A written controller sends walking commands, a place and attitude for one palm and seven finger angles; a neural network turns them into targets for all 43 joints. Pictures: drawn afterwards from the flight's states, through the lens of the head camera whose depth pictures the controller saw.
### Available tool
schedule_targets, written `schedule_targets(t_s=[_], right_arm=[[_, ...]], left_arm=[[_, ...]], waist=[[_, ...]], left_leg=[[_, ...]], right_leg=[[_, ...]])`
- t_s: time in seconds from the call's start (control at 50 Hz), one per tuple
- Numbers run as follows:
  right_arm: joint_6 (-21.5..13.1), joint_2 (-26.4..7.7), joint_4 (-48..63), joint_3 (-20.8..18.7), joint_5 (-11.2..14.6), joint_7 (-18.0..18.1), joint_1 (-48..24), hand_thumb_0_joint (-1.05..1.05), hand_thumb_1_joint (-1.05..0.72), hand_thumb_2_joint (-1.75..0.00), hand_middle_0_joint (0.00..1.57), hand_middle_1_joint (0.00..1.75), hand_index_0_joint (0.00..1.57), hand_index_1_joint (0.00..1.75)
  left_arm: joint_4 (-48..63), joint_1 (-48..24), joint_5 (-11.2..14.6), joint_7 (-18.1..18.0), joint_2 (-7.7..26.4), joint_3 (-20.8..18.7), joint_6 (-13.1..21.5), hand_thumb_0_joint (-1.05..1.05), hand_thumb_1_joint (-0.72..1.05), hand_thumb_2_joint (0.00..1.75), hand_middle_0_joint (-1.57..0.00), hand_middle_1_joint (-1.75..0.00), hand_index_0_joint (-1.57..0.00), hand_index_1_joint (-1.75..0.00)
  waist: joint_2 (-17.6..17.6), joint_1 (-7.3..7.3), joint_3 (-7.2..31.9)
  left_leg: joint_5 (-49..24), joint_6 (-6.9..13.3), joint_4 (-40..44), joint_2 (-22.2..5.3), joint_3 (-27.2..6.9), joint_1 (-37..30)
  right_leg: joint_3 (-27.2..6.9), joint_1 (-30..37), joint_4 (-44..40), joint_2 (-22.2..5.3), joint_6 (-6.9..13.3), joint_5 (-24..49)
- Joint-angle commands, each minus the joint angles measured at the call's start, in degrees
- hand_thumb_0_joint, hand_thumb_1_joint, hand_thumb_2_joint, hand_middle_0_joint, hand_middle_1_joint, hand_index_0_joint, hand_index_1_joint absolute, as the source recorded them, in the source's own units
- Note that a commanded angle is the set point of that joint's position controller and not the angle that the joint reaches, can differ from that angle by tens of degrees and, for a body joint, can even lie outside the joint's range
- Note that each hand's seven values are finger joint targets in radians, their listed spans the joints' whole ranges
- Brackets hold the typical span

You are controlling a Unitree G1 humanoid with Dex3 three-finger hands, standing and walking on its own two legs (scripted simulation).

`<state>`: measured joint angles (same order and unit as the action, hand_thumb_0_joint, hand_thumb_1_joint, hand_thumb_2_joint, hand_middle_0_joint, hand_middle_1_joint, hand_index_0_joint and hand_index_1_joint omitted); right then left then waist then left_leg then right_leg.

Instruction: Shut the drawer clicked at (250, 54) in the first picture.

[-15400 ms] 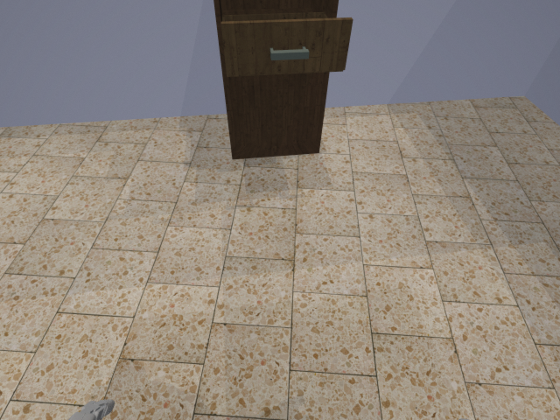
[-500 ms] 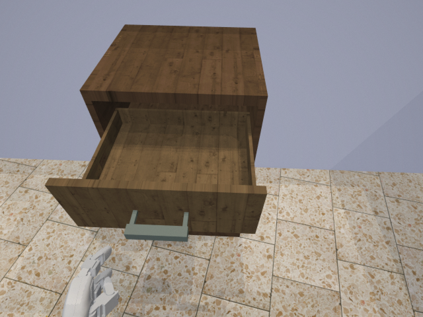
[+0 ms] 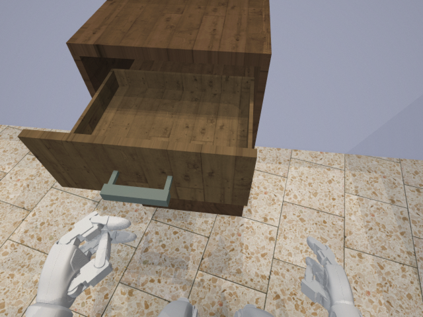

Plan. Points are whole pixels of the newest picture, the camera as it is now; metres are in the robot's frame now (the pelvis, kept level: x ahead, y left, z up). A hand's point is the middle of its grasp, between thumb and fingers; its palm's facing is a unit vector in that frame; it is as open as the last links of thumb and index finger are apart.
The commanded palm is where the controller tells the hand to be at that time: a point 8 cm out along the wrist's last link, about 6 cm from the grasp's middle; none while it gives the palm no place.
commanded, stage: raise the hand and make a fist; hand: left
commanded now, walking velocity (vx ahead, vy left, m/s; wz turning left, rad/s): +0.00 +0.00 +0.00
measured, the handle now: (139, 186) +0.36 +0.18 +0.03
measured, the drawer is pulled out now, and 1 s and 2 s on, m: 0.28 0.28 0.28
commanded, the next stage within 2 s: bring the fist close to the handle in 1.24 s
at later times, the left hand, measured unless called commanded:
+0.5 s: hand (98, 277) +0.17 +0.17 +0.10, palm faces -0.05 -1.00 -0.02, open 3.1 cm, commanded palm +0.13 +0.22 +0.11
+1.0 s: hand (88, 261) +0.18 +0.18 +0.14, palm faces -0.02 -1.00 +0.04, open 3.3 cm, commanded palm +0.13 +0.23 +0.13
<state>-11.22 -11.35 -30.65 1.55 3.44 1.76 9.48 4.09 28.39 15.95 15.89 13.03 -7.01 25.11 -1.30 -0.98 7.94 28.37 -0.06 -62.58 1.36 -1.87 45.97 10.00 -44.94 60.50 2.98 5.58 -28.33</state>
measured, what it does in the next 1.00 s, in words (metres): shifts its weight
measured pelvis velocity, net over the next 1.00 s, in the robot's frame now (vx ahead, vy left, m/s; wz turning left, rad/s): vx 0.03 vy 0.07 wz -0.04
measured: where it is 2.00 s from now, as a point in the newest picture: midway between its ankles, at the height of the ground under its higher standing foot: outside the picture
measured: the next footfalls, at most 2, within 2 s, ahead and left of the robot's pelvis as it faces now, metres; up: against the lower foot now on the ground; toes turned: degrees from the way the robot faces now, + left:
none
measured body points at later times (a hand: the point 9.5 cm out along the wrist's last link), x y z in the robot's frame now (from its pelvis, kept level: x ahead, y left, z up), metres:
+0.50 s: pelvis +0.01 +0.03 +0.02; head +0.05 +0.02 +0.47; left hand +0.16 +0.23 +0.10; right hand +0.21 -0.21 -0.04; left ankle +0.03 +0.12 -0.66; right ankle +0.03 -0.03 -0.66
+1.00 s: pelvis +0.03 +0.07 +0.02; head +0.04 +0.06 +0.47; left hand +0.17 +0.23 +0.14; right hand +0.21 -0.15 -0.03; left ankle +0.03 +0.12 -0.66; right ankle +0.03 -0.03 -0.66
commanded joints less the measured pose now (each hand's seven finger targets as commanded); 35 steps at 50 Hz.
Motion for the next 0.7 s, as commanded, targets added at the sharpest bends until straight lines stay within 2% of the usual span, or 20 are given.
schedule_targets(t_s=[0.0, 0.04, 0.08, 0.12, 0.16, 0.2, 0.26, 0.28, 0.3, 0.32, 0.34, 0.36, 0.38, 0.44, 0.46, 0.52, 0.58, 0.62, 0.66, 0.68], right_arm=[[-1.8, -7.8, 10.4, -3.9, 0.6, 1.8, -2.9, 0.00, -0.90, -0.90, 0.20, 0.30, 0.20, 0.30], [-1.8, -6.9, 10.2, -4.1, 0.1, 1.8, -3.1, 0.00, -0.90, -0.90, 0.20, 0.30, 0.20, 0.30], [-1.9, -6.1, 9.0, -4.4, -0.2, 1.8, -3.3, 0.00, -0.90, -0.90, 0.20, 0.30, 0.20, 0.30], [-2.2, -5.5, 8.5, -5.0, -0.4, 1.3, -2.3, 0.00, -0.90, -0.90, 0.20, 0.30, 0.20, 0.30], [-2.8, -5.9, 8.4, -5.1, -0.5, 0.8, -2.2, 0.00, -0.90, -0.90, 0.20, 0.30, 0.20, 0.30], [-3.5, -6.5, 8.6, -5.2, -0.6, 0.4, -1.9, 0.00, -0.90, -0.90, 0.20, 0.30, 0.20, 0.30], [-4.7, -7.4, 9.3, -5.3, -0.1, 0.4, -1.3, 0.00, -0.90, -0.90, 0.20, 0.30, 0.20, 0.30], [-4.7, -7.6, 9.5, -5.4, 0.0, 0.4, -1.8, 0.00, -0.90, -0.90, 0.20, 0.30, 0.20, 0.30], [-4.9, -7.8, 9.9, -5.4, 0.1, 0.5, -1.2, 0.00, -0.90, -0.90, 0.20, 0.30, 0.20, 0.30], [-4.8, -7.7, 9.9, -5.6, 0.2, 0.6, -1.1, 0.00, -0.90, -0.90, 0.20, 0.30, 0.20, 0.30], [-4.7, -7.7, 10.3, -5.5, 0.1, 0.7, -1.6, 0.00, -0.90, -0.90, 0.20, 0.30, 0.20, 0.30], [-4.6, -7.5, 10.9, -5.3, 0.0, 0.7, -1.9, 0.00, -0.90, -0.90, 0.20, 0.30, 0.20, 0.30], [-4.1, -7.4, 11.0, -5.4, -0.1, 0.7, -2.2, 0.00, -0.90, -0.90, 0.20, 0.30, 0.20, 0.30], [-3.4, -6.8, 12.9, -4.7, -0.4, 0.3, -2.3, 0.00, -0.90, -0.90, 0.20, 0.30, 0.20, 0.30], [-3.0, -6.9, 13.3, -4.6, -0.4, 0.2, -2.3, 0.00, -0.90, -0.90, 0.20, 0.30, 0.20, 0.30], [-2.8, -7.3, 15.0, -3.9, -0.4, -0.5, -2.2, 0.00, -0.90, -0.90, 0.20, 0.30, 0.20, 0.30], [-2.4, -7.8, 16.3, -3.5, -0.2, -0.8, -2.0, 0.00, -0.90, -0.90, 0.20, 0.30, 0.20, 0.30], [-1.9, -7.7, 17.5, -3.1, -0.4, -1.2, -1.3, 0.00, -0.90, -0.90, 0.20, 0.30, 0.20, 0.30], [-1.0, -7.5, 18.1, -2.9, -0.5, -1.3, -0.9, 0.00, -0.90, -0.90, 0.20, 0.30, 0.20, 0.30], [-0.4, -7.4, 18.2, -3.1, -0.4, -1.3, -1.3, 0.00, -0.90, -0.90, 0.20, 0.30, 0.20, 0.30]], left_arm=[[10.8, 8.2, 1.6, 2.8, 7.2, -5.9, -5.6, 0.00, 0.90, 0.90, -0.88, -1.04, -0.88, -1.04], [14.5, 9.2, 2.7, 0.8, 6.5, -7.9, -5.0, 0.00, 0.90, 0.90, -0.92, -1.08, -0.92, -1.08], [15.3, 10.7, 3.3, -2.0, 6.8, -10.5, -2.5, 0.00, 0.90, 0.90, -0.96, -1.12, -0.96, -1.12], [16.3, 13.9, 2.5, -3.3, 4.9, -9.3, 0.7, 0.00, 0.90, 0.90, -1.00, -1.17, -1.00, -1.17], [17.7, 13.5, 1.5, -3.2, 3.5, -6.1, 3.6, 0.00, 0.90, 0.90, -1.04, -1.21, -1.04, -1.21], [18.1, 14.4, 0.6, -2.1, 1.8, -2.3, 5.3, 0.00, 0.90, 0.90, -1.08, -1.25, -1.08, -1.25], [19.0, 15.4, 0.7, 0.5, 0.4, 1.5, 6.1, 0.00, 0.90, 0.90, -1.14, -1.32, -1.14, -1.32], [18.9, 15.9, 0.6, 0.6, 0.9, 1.5, 5.6, 0.00, 0.90, 0.90, -1.16, -1.34, -1.16, -1.34], [20.8, 15.3, 0.7, 0.7, 1.1, 1.9, 5.6, 0.00, 0.90, 0.90, -1.18, -1.36, -1.18, -1.36], [20.8, 16.0, 0.6, 0.2, 2.7, 0.4, 5.2, 0.00, 0.90, 0.90, -1.20, -1.38, -1.20, -1.38], [22.5, 16.5, 0.3, -0.5, 3.1, -0.1, 5.0, 0.00, 0.90, 0.90, -1.22, -1.40, -1.22, -1.40], [24.0, 16.0, -0.1, -1.5, 2.9, 0.8, 4.8, 0.00, 0.90, 0.90, -1.24, -1.43, -1.24, -1.43], [25.2, 15.9, -0.6, -3.0, 4.3, -0.4, 4.3, 0.00, 0.90, 0.90, -1.26, -1.45, -1.26, -1.45], [27.1, 16.6, -1.4, -5.9, 0.5, 3.1, 2.9, 0.00, 0.90, 0.90, -1.32, -1.51, -1.32, -1.51], [27.1, 16.6, -1.6, -6.7, 0.6, 3.3, 2.3, 0.00, 0.90, 0.90, -1.34, -1.53, -1.34, -1.53], [29.0, 17.4, -2.9, -7.7, -2.6, 8.6, 0.2, 0.00, 0.90, 0.90, -1.40, -1.60, -1.40, -1.60], [31.2, 18.5, -4.7, -8.1, -3.3, 12.6, -2.5, 0.00, 0.90, 0.90, -1.40, -1.60, -1.40, -1.60], [34.1, 19.0, -6.0, -8.7, -3.5, 14.6, -4.1, 0.00, 0.90, 0.90, -1.40, -1.60, -1.40, -1.60], [36.4, 19.4, -7.4, -10.1, -1.7, 13.6, -5.5, 0.00, 0.90, 0.90, -1.40, -1.60, -1.40, -1.60], [36.9, 19.6, -8.2, -11.4, 0.4, 11.4, -6.2, 0.00, 0.90, 0.90, -1.40, -1.60, -1.40, -1.60]], waist=[[5.5, 0.74, 10.3], [5.8, -0.01, 10.6], [7.0, -0.57, 9.6], [5.7, -0.78, 9.5], [3.1, 0.24, 8.2], [3.4, 1.51, 8.1], [3.4, 2.35, 8.5], [5.3, 2.46, 7.4], [4.5, 2.46, 8.9], [5.7, 2.06, 8.6], [3.5, 1.07, 8.9], [2.4, 1.07, 7.8], [1.7, 0.41, 8.0], [0.4, 0.44, 6.0], [1.5, 0.58, 4.8], [0.3, 1.18, 3.6], [1.6, 1.59, 2.6], [0.7, 1.45, 2.9], [0.3, 0.92, 3.2], [-1.2, -0.03, 3.1]], left_leg=[[-10.2, 2.1, 7.0, -0.5, -1.3, 0.9], [-12.2, 1.7, 8.3, -0.6, -1.5, -0.5], [-13.1, 1.2, 8.7, -0.7, -1.7, -0.5], [-14.2, 1.1, 9.7, -0.6, -1.0, -1.4], [-14.2, 1.4, 9.7, -0.4, -0.7, -1.9], [-14.3, 1.9, 9.1, -0.4, -0.8, -2.8], [-13.5, 2.3, 9.2, -0.2, -0.9, -4.1], [-13.1, 2.5, 9.2, -0.4, -1.2, -4.0], [-12.6, 2.6, 9.6, -0.2, -1.0, -4.6], [-11.8, 2.5, 9.9, -0.2, -0.9, -4.4], [-11.6, 2.6, 10.7, -0.2, -0.7, -4.9], [-11.6, 2.7, 11.3, -0.3, -0.7, -5.6], [-11.7, 2.7, 11.8, -0.4, -0.5, -6.2], [-10.6, 2.8, 13.5, -0.6, -0.4, -7.4], [-9.4, 2.8, 13.8, -0.7, -0.6, -7.1], [-8.7, 3.0, 15.0, -1.1, -1.2, -8.9], [-8.7, 3.2, 16.1, -1.7, -2.3, -10.0], [-9.0, 3.1, 16.8, -1.8, -2.7, -10.7], [-9.7, 2.8, 17.3, -2.0, -3.0, -11.3], [-10.1, 2.4, 17.8, -2.2, -3.1, -11.7]], right_leg=[[-23.2, 22.7, -19.5, -9.4, -10.7, 17.2], [-21.6, 24.1, -18.5, -8.9, -10.4, 23.0], [-21.3, 25.3, -17.4, -8.6, -10.3, 28.8], [-19.8, 24.8, -16.2, -7.9, -9.7, 30.7], [-19.5, 21.7, -16.3, -7.6, -9.7, 28.1], [-19.4, 19.8, -16.6, -7.6, -10.2, 27.3], [-18.8, 17.8, -17.7, -7.4, -10.0, 22.0], [-18.6, 17.0, -18.2, -7.1, -9.8, 20.4], [-18.7, 17.5, -18.4, -7.1, -9.6, 18.7], [-18.7, 17.5, -18.9, -7.1, -9.3, 16.4], [-17.4, 17.3, -18.6, -6.5, -8.1, 13.6], [-16.7, 16.3, -18.4, -6.1, -7.4, 12.1], [-15.6, 16.0, -17.9, -5.4, -6.6, 10.7], [-12.6, 13.5, -17.5, -3.9, -5.0, 6.2], [-12.2, 12.7, -17.8, -3.6, -4.8, 4.2], [-10.1, 11.0, -17.3, -3.0, -4.3, 3.6], [-8.3, 10.3, -16.4, -2.4, -4.2, 4.7], [-7.4, 10.4, -15.5, -2.3, -3.9, 5.2], [-6.8, 10.6, -14.6, -2.1, -3.7, 5.8], [-6.6, 10.6, -14.1, -1.8, -3.4, 5.8]])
